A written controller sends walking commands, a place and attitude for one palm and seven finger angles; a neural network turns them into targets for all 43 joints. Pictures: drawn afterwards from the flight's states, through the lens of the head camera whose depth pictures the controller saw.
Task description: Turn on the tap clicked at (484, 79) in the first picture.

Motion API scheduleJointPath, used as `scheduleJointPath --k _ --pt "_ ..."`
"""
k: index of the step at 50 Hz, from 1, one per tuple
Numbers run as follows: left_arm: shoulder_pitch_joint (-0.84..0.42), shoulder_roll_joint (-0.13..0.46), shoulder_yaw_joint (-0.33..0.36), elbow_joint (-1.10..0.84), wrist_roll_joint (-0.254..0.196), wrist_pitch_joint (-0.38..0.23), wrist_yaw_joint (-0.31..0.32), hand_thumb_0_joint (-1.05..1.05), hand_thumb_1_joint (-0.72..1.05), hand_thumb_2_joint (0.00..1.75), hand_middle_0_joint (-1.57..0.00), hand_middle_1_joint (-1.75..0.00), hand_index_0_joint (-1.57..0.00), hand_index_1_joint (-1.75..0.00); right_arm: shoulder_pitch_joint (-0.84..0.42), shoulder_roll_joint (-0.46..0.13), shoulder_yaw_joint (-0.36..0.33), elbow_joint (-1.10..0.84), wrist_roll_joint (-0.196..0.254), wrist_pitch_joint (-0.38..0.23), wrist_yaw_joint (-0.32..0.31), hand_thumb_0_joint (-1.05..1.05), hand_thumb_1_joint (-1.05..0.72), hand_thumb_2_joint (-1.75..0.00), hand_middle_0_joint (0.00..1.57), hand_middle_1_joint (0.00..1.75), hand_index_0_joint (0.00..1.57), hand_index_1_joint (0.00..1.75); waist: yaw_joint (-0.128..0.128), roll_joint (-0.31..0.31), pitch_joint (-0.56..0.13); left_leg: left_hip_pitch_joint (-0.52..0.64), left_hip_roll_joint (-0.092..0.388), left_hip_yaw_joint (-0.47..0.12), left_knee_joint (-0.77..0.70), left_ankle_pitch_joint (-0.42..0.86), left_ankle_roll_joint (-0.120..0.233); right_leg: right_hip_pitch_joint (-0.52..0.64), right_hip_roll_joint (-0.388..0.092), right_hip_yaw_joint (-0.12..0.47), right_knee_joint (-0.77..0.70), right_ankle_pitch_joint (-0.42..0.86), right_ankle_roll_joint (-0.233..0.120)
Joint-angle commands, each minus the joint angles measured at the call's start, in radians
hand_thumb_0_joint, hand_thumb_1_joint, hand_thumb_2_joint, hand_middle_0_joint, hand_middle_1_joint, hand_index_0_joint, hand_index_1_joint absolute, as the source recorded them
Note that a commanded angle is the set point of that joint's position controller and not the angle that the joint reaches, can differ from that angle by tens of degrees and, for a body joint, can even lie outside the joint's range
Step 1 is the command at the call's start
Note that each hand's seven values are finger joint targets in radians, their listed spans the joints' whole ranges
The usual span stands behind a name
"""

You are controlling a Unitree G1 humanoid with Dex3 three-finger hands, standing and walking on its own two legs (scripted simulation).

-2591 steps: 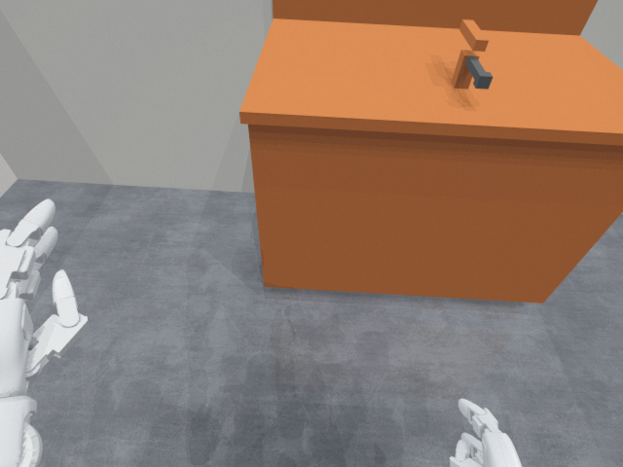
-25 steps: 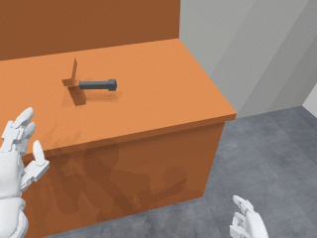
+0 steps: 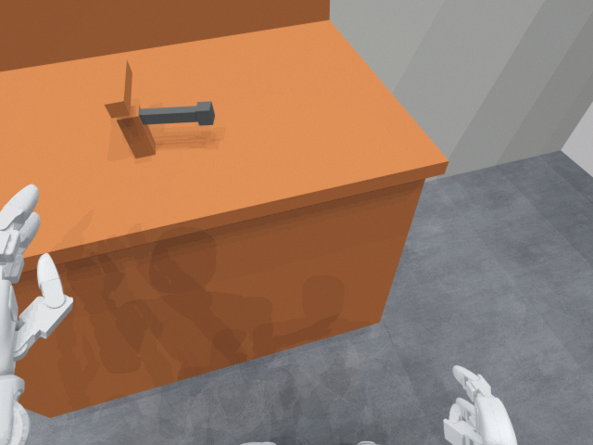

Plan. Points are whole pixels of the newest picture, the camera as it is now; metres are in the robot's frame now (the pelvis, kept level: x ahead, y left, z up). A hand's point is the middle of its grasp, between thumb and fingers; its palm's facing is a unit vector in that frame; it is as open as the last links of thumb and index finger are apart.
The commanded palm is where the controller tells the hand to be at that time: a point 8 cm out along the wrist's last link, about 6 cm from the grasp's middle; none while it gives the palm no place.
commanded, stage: step back with the hand held close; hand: left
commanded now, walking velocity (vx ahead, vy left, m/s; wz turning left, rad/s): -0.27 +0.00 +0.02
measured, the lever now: (205, 113) +0.59 +0.20 +0.13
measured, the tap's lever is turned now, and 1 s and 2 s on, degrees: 76 76 76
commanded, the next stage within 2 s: stop stepping back and stand still in 0.78 s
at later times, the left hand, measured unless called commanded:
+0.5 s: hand out of the picture +0.15 +0.26 +0.18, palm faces +0.53 -0.76 -0.39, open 7.4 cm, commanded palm +0.10 +0.28 +0.19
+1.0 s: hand out of the picture +0.07 +0.18 +0.16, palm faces +0.27 -0.84 -0.47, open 7.4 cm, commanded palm +0.00 +0.23 +0.19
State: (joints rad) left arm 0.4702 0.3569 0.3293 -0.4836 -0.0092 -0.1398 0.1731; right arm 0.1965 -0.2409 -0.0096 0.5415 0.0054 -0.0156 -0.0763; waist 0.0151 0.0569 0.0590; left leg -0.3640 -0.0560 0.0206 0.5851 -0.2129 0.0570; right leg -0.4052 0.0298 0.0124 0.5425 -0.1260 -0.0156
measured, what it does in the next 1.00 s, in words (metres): walks backwards: right foot, then left foot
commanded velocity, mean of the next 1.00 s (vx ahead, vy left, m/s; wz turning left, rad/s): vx -0.30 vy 0.01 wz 0.02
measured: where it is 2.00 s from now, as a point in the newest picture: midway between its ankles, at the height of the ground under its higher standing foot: outside the picture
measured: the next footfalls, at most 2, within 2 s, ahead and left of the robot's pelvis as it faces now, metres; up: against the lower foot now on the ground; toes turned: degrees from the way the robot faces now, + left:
right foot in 0.62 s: -0.15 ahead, -0.15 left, +0.00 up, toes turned -3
left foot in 0.80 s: -0.05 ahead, +0.07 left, +0.00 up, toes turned +2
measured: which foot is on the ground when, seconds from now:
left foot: down 0.00-0.62, up 0.64-0.78, down 0.80-1.00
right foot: down 0.00-0.32, up 0.34-0.60, down 0.62-1.00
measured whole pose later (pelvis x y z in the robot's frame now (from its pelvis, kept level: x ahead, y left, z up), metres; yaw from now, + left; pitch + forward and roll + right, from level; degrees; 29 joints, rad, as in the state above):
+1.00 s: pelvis -0.17 -0.05 +0.01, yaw -3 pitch +2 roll +1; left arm 0.52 0.41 0.34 -0.58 -0.05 -0.08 0.16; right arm 0.16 -0.21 -0.02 0.55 0.00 -0.09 -0.05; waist -0.02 -0.02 0.09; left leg -0.36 0.02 0.09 0.43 -0.10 0.02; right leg -0.34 0.02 0.00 0.72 -0.45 0.01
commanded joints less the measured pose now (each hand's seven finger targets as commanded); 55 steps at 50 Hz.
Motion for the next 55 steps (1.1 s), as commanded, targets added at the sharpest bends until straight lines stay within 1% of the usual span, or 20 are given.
scheduleJointPath --k 1,9,11,14,16,18,20,22,27,29,31,33,36,38,40,42,45,51,53,55 --pt "-0.073 0.175 0.153 -0.205 0.012 -0.075 0.032 0.0 0.9 0.9 -0.2 -0.3 -0.2 -0.3 -0.089 -0.117 -0.047 -0.161 -0.003 -0.064 -0.017 0.0 -0.9 -0.9 0.2 0.3 0.2 0.3 -0.002 0.009 -0.134 -0.25 0.179 -0.198 -0.262 -0.405 0.033 0.277 -0.059 0.083 0.024 -0.129 0.02" --pt "-0.089 0.196 0.146 -0.261 -0.013 -0.068 0.034 0.0 0.9 0.9 -0.2 -0.3 -0.2 -0.3 -0.061 -0.098 -0.045 -0.137 0.002 -0.07 0.002 0.0 -0.9 -0.9 0.2 0.3 0.2 0.3 -0.026 -0.141 -0.164 -0.017 0.08 -0.072 0.066 -0.243 -0.024 0.017 -0.243 0.249 -0.189 -0.208 -0.075" --pt "-0.045 0.2 0.153 -0.281 -0.02 -0.07 0.039 0.0 0.9 0.9 -0.2 -0.3 -0.2 -0.3 -0.061 -0.086 -0.037 -0.133 0.005 -0.071 0.011 0.0 -0.9 -0.9 0.2 0.3 0.2 0.3 -0.029 -0.137 -0.182 0.029 0.086 -0.077 0.071 -0.205 -0.027 -0.018 -0.256 0.212 -0.169 -0.158 -0.077" --pt "-0.016 0.232 0.201 -0.332 -0.021 -0.08 0.048 0.0 0.9 0.9 -0.2 -0.3 -0.2 -0.3 -0.085 -0.103 -0.044 -0.143 0.001 -0.071 0.004 0.0 -0.9 -0.9 0.2 0.3 0.2 0.3 -0.018 0.01 -0.16 -0.059 0.157 -0.166 -0.11 -0.307 0.0 0.001 -0.151 0.114 -0.038 -0.217 -0.023" --pt "-0.03 0.198 0.211 -0.326 0.001 -0.091 0.051 0.0 0.9 0.9 -0.2 -0.3 -0.2 -0.3 -0.097 -0.114 -0.045 -0.15 -0.007 -0.083 -0.002 0.0 -0.9 -0.9 0.2 0.3 0.2 0.3 -0.01 0.198 -0.151 -0.348 0.323 -0.341 -0.38 -0.511 0.066 0.251 0.001 0.018 0.3 -0.18 0.036" --pt "-0.082 0.211 0.226 -0.306 0.017 -0.092 0.053 0.0 0.9 0.9 -0.2 -0.3 -0.2 -0.3 -0.071 -0.092 -0.069 -0.12 -0.021 -0.111 -0.004 0.0 -0.9 -0.9 0.2 0.3 0.2 0.3 -0.018 0.129 -0.162 -0.324 0.42 -0.4 -0.459 -0.443 0.107 0.225 0.046 0.047 0.607 -0.256 0.042" --pt "-0.061 0.156 0.178 -0.251 -0.003 -0.075 0.047 0.0 0.9 0.9 -0.2 -0.3 -0.2 -0.3 -0.079 -0.081 -0.07 -0.093 -0.025 -0.13 0.0 0.0 -0.9 -0.9 0.2 0.3 0.2 0.3 -0.01 0.032 -0.158 -0.095 0.388 -0.331 -0.361 -0.197 0.102 0.049 0.014 0.057 0.574 -0.321 0.036" --pt "-0.078 0.11 0.103 -0.264 -0.016 -0.058 0.041 0.0 0.9 0.9 -0.2 -0.3 -0.2 -0.3 -0.084 -0.067 -0.053 -0.064 -0.022 -0.144 0.01 0.0 -0.9 -0.9 0.2 0.3 0.2 0.3 -0.01 0.087 -0.189 0.089 0.36 -0.279 -0.374 -0.114 0.065 -0.009 -0.002 0.031 0.462 -0.349 0.031" --pt "-0.173 0.107 0.042 -0.264 -0.035 -0.029 0.027 0.0 0.9 0.9 -0.2 -0.3 -0.2 -0.3 -0.126 -0.071 -0.033 -0.041 -0.025 -0.136 0.017 0.0 -0.9 -0.9 0.2 0.3 0.2 0.3 0.005 0.144 -0.211 0.156 0.288 -0.162 -0.435 -0.116 -0.015 0.16 0.033 -0.036 0.015 -0.368 -0.006" --pt "-0.176 0.18 0.099 -0.291 -0.039 -0.045 0.019 0.0 0.9 0.9 -0.2 -0.3 -0.2 -0.3 -0.14 -0.065 -0.038 -0.05 -0.026 -0.11 0.018 0.0 -0.9 -0.9 0.2 0.3 0.2 0.3 0.004 0.066 -0.185 0.143 0.209 -0.066 -0.272 -0.066 -0.076 0.159 -0.051 0.023 -0.278 -0.193 -0.057" --pt "-0.187 0.259 0.142 -0.321 -0.043 -0.082 0.012 0.0 0.9 0.9 -0.2 -0.3 -0.2 -0.3 -0.163 -0.023 -0.017 -0.059 -0.011 -0.095 0.01 0.0 -0.9 -0.9 0.2 0.3 0.2 0.3 0.014 -0.189 -0.202 0.168 0.082 0.069 0.155 -0.124 -0.121 0.006 -0.339 0.239 -0.349 0.097 -0.141" --pt "-0.092 0.247 0.162 -0.292 -0.024 -0.067 -0.002 0.0 0.9 0.9 -0.2 -0.3 -0.2 -0.3 -0.158 -0.026 -0.029 -0.099 0.007 -0.096 0.006 0.0 -0.9 -0.9 0.2 0.3 0.2 0.3 0.019 -0.285 -0.204 -0.119 0.053 0.004 0.35 -0.238 -0.095 0.243 -0.321 0.147 -0.149 0.725 -0.129" --pt "0.039 0.211 0.177 -0.241 -0.033 -0.059 -0.021 0.0 0.9 0.9 -0.2 -0.3 -0.2 -0.3 -0.162 -0.016 0.007 -0.118 0.007 -0.07 0.001 0.0 -0.9 -0.9 0.2 0.3 0.2 0.3 0.007 -0.145 -0.221 -0.113 0.06 0.058 0.097 -0.081 -0.099 0.398 -0.27 0.079 -0.029 0.938 -0.077" --pt "-0.017 0.223 0.171 -0.28 -0.043 -0.068 -0.019 0.0 0.9 0.9 -0.2 -0.3 -0.2 -0.3 -0.136 -0.049 -0.01 -0.112 0.011 -0.064 -0.008 0.0 -0.9 -0.9 0.2 0.3 0.2 0.3 -0.014 -0.088 -0.25 0.075 0.098 0.058 -0.073 0.281 -0.088 0.34 -0.207 0.052 0.025 0.828 -0.023" --pt "-0.006 0.191 0.137 -0.253 -0.055 -0.066 -0.02 0.0 0.9 0.9 -0.2 -0.3 -0.2 -0.3 -0.111 -0.085 -0.037 -0.114 0.026 -0.07 -0.006 0.0 -0.9 -0.9 0.2 0.3 0.2 0.3 -0.002 0.012 -0.268 0.322 0.257 -0.058 -0.197 0.875 -0.047 0.171 -0.07 0.011 0.086 0.15 0.034" --pt "0.071 0.18 0.134 -0.215 -0.05 -0.052 -0.017 0.0 0.9 0.9 -0.2 -0.3 -0.2 -0.3 -0.078 -0.087 -0.05 -0.114 -0.001 -0.087 0.015 0.0 -0.9 -0.9 0.2 0.3 0.2 0.3 0.002 0.123 -0.324 0.43 0.389 -0.205 -0.196 1.071 0.03 0.011 0.0 0.039 0.243 -0.415 0.03" --pt "0.045 0.172 0.113 -0.32 -0.033 -0.034 0.0 0.0 0.9 0.9 -0.2 -0.3 -0.2 -0.3 -0.047 -0.086 -0.06 -0.105 -0.002 -0.121 0.024 0.0 -0.9 -0.9 0.2 0.3 0.2 0.3 -0.007 0.147 -0.332 0.423 0.355 -0.163 -0.197 0.888 0.05 0.009 -0.02 0.034 0.258 -0.354 0.035" --pt "0.097 0.22 0.176 -0.34 -0.044 -0.012 0.038 0.0 0.9 0.9 -0.2 -0.3 -0.2 -0.3 -0.114 -0.092 -0.044 -0.146 -0.002 -0.123 0.001 0.0 -0.9 -0.9 0.2 0.3 0.2 0.3 -0.01 0.078 -0.137 -0.096 0.175 -0.051 -0.234 -0.303 -0.022 0.306 -0.076 -0.041 -0.153 -0.237 -0.01" --pt "0.028 0.258 0.195 -0.34 -0.039 -0.02 0.04 0.0 0.9 0.9 -0.2 -0.3 -0.2 -0.3 -0.099 -0.079 -0.047 -0.136 -0.003 -0.11 0.003 0.0 -0.9 -0.9 0.2 0.3 0.2 0.3 -0.016 -0.23 -0.077 -0.099 0.047 -0.019 0.308 -0.236 -0.085 0.014 -0.433 0.479 -0.451 -0.532 -0.156" --pt "-0.002 0.221 0.18 -0.273 -0.046 -0.018 0.027 0.0 0.9 0.9 -0.2 -0.3 -0.2 -0.3 -0.031 -0.08 -0.054 -0.083 0.001 -0.116 0.009 0.0 -0.9 -0.9 0.2 0.3 0.2 0.3 -0.047 -0.192 -0.107 -0.103 0.078 -0.063 0.46 -0.157 -0.084 0.047 -0.363 0.33 -0.363 -0.338 -0.122"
